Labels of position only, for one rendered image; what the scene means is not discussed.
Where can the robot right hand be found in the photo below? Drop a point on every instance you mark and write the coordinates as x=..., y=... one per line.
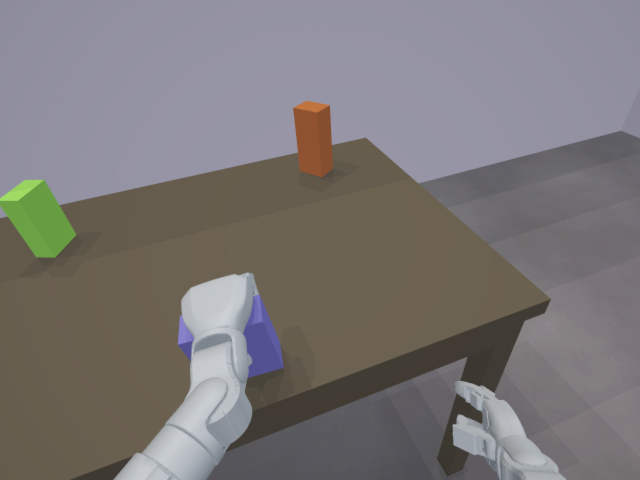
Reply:
x=499, y=420

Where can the robot left hand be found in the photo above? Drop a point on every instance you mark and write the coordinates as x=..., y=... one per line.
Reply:
x=222, y=302

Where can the robot left forearm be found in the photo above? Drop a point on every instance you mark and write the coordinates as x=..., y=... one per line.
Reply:
x=214, y=414

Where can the sponge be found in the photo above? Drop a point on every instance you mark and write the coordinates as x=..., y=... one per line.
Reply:
x=262, y=341

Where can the robot right forearm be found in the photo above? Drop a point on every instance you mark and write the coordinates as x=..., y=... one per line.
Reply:
x=518, y=458

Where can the table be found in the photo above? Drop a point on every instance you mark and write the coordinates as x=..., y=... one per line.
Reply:
x=368, y=280

